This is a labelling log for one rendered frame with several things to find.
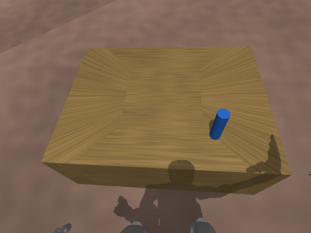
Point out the left robot hand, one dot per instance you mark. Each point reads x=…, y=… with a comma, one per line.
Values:
x=64, y=229

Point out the can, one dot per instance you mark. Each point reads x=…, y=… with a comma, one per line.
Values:
x=219, y=123

